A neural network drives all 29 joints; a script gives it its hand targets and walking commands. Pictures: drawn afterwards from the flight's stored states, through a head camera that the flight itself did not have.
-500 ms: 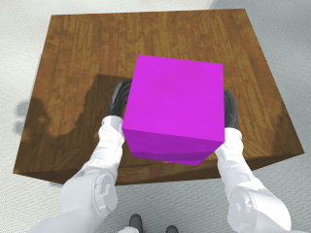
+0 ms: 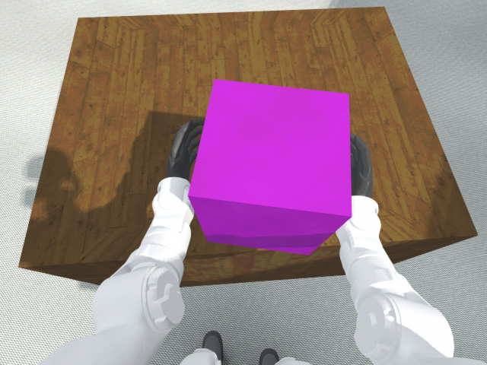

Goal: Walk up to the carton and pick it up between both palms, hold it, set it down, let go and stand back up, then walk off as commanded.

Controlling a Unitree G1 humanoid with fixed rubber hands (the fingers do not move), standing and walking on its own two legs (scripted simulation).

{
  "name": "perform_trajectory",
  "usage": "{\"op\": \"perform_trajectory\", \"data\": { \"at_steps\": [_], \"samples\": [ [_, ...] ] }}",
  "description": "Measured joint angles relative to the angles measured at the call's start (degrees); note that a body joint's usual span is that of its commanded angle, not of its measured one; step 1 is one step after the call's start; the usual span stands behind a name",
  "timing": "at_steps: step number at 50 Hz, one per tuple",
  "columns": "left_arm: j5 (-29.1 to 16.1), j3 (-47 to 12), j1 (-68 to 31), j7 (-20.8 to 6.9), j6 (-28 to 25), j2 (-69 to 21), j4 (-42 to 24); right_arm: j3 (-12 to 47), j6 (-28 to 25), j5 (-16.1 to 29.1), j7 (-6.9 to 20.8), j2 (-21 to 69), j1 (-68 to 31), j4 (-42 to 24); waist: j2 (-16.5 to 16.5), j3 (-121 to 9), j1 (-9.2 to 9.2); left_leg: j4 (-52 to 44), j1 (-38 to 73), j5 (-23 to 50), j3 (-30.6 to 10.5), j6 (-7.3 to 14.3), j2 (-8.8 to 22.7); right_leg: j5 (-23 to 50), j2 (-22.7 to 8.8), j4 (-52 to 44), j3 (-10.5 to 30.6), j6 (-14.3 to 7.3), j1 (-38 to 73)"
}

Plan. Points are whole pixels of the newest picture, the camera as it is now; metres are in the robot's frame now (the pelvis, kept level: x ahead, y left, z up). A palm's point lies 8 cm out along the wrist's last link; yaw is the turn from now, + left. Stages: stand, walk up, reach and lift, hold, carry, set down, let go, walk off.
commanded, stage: set down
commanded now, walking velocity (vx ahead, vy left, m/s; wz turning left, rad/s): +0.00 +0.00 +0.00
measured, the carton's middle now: (267, 178) +0.42 -0.02 -0.04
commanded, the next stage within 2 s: none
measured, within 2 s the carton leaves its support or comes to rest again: rests again in 0.54 s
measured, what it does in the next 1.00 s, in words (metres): shifts its weight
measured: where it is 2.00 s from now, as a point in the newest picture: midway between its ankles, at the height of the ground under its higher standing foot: outside the picture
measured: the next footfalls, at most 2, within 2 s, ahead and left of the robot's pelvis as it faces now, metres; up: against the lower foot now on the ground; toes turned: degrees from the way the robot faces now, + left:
none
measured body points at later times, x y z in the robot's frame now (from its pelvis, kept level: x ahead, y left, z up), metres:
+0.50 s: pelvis -0.01 +0.00 -0.01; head +0.14 +0.02 +0.41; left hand +0.43 +0.19 -0.04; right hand +0.41 -0.13 -0.04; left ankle +0.00 +0.13 -0.73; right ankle -0.06 -0.07 -0.73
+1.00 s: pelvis -0.05 +0.03 -0.02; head +0.05 +0.03 +0.42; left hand +0.34 +0.22 -0.04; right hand +0.33 -0.13 -0.04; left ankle +0.00 +0.13 -0.73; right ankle -0.06 -0.07 -0.73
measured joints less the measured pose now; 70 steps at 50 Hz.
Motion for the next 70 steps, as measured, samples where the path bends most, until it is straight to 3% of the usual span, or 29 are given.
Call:
{"op": "perform_trajectory", "data": {
  "at_steps": [9,16,26,32,46,52,60,70],
  "samples": [
    [0.31,0.25,-0.79,0.32,0.34,0.26,0.3,-0.43,0.0,0.0,0.03,-0.01,-0.69,0.0,-0.03,0.13,0.0,1.29,-1.11,-0.36,0.01,0.0,0.0,-0.45,-0.03,1.4,0.0,-0.14,-1.16],
    [0.32,0.27,-2.97,3.11,2.36,3.25,5.29,-0.02,1.67,-0.02,0.33,-0.59,-4.64,4.76,0.01,-0.7,0.01,3.14,-4.83,-0.47,0.06,0.0,0.07,-0.83,-0.04,3.78,0.0,-0.38,-5.14],
    [-4.42,0.25,-2.85,3.93,-0.73,7.26,9.22,8.53,-1.43,3.0,-0.38,-1.96,-6.22,11.12,0.4,-6.39,0.0,5.6,-12.6,-0.52,0.06,0.0,0.25,0.08,-0.04,7.47,0.0,1.04,-13.65],
    [-5.46,-1.13,-0.42,3.65,-0.62,7.27,9.27,9.35,-3.71,3.77,-0.54,-1.99,-6.23,15.42,1.69,-7.53,0.01,6.92,-12.6,-0.96,0.08,0.0,0.3,0.17,-0.04,6.25,0.02,1.29,-12.34],
    [-7.73,-5.05,6.58,3.44,0.03,7.28,5.79,9.34,-4.57,4.45,-0.28,-2.2,-3.31,16.28,4.19,-7.99,0.0,8.85,-12.61,-0.04,0.06,0.0,0.5,1.5,0.04,5.76,0.0,1.3,-11.19],
    [-10.64,-7.24,9.71,3.34,-0.21,7.27,4.49,9.34,-3.57,6.21,0.6,-2.7,0.14,16.03,3.7,-7.99,0.0,9.38,-12.6,0.67,0.06,0.3,0.53,2.29,0.04,6.48,-0.05,1.48,-11.29],
    [-15.86,-15.34,9.63,5.36,-0.94,7.49,4.24,9.35,0.25,8.14,2.74,-4.07,1.27,14.27,1.7,-8.0,0.0,11.8,-12.61,0.51,0.06,0.6,0.6,2.04,0.02,9.28,-0.11,1.5,-11.46],
    [-16.49,-18.69,15.45,5.8,-0.13,7.63,0.06,11.54,1.78,11.96,4.34,-4.93,4.23,14.17,0.84,-7.98,0.01,12.41,-10.92,0.34,0.05,0.61,0.6,1.81,0.01,9.9,-0.11,1.54,-9.77]
  ]
}}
